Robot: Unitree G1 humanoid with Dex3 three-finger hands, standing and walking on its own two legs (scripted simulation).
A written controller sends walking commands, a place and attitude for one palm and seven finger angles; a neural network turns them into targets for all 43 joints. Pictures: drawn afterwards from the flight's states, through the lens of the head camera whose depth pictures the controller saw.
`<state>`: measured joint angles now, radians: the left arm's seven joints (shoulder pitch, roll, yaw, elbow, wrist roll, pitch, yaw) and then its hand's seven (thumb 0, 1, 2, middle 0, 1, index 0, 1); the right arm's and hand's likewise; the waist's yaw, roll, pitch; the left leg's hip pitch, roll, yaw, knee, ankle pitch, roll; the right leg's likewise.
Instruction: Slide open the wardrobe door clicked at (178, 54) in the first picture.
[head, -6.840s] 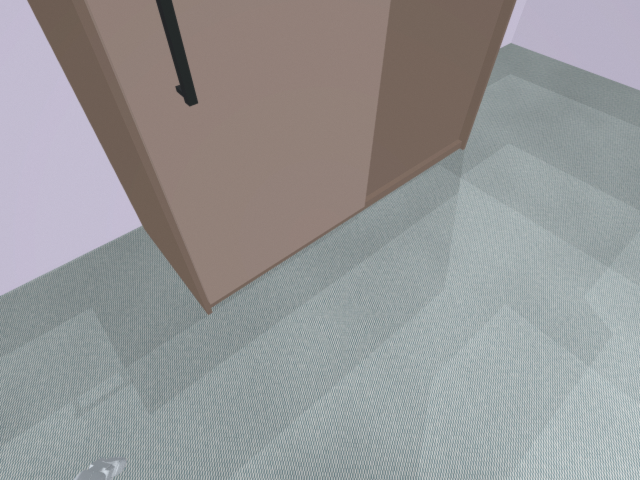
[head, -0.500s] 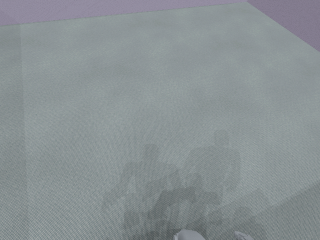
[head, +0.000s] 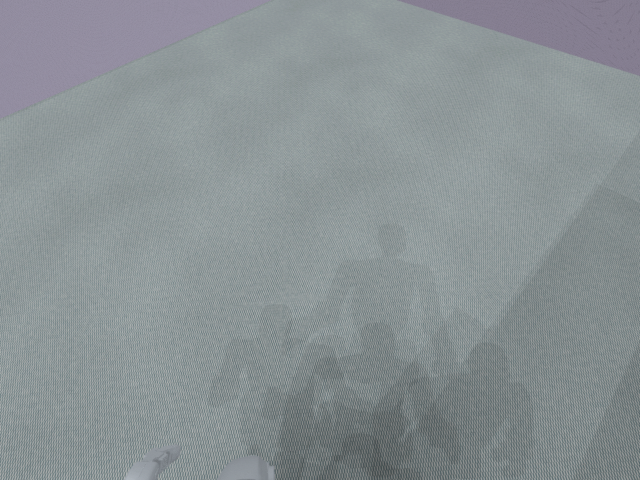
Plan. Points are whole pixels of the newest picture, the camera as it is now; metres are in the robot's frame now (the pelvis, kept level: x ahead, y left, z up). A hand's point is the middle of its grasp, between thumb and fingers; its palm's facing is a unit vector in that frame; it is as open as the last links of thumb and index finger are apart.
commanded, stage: turn to face it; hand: left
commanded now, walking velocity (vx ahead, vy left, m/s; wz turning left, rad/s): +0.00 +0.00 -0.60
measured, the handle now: out of the picture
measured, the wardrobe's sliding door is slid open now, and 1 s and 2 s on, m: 0.00 0.00 0.00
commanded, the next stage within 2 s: none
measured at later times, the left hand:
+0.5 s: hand out of the picture +0.13 +0.23 -0.17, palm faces -0.25 -0.95 -0.19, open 7.4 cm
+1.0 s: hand (256, 448) +0.19 +0.11 -0.15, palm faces -0.55 -0.80 -0.25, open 7.3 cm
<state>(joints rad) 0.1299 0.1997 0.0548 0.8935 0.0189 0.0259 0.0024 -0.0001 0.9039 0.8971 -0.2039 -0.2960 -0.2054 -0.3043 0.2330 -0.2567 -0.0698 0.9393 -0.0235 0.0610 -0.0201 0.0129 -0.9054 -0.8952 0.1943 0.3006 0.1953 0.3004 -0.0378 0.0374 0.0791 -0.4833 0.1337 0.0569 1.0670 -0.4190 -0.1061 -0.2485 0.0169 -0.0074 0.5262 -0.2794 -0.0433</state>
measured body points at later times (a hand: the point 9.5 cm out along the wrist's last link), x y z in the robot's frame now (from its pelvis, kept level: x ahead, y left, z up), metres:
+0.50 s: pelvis +0.01 +0.04 +0.01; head +0.06 +0.06 +0.45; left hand +0.15 +0.28 -0.15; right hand +0.01 -0.21 -0.12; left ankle +0.04 +0.14 -0.74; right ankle -0.07 -0.09 -0.65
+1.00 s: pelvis -0.01 +0.00 +0.00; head +0.02 -0.03 +0.45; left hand +0.21 +0.15 -0.13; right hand -0.09 -0.26 -0.14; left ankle +0.09 +0.12 -0.68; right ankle -0.06 -0.08 -0.74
